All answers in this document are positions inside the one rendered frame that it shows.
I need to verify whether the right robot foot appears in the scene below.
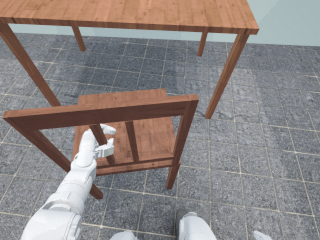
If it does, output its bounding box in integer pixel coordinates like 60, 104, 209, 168
175, 208, 188, 240

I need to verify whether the left robot hand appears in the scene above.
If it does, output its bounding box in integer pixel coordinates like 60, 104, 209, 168
79, 123, 116, 159

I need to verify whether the table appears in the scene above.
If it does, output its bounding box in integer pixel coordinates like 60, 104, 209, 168
0, 0, 259, 119

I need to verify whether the left robot forearm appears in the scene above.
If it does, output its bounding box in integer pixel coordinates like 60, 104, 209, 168
21, 150, 97, 240

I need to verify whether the right robot hand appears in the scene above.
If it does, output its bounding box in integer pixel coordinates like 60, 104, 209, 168
253, 230, 272, 240

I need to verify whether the left robot upper arm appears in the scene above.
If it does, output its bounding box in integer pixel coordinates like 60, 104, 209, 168
24, 209, 82, 240

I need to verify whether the robot right thigh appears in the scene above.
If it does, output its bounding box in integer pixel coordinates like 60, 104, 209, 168
179, 216, 217, 240

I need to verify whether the chair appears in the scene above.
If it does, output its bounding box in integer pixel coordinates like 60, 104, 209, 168
2, 88, 199, 200

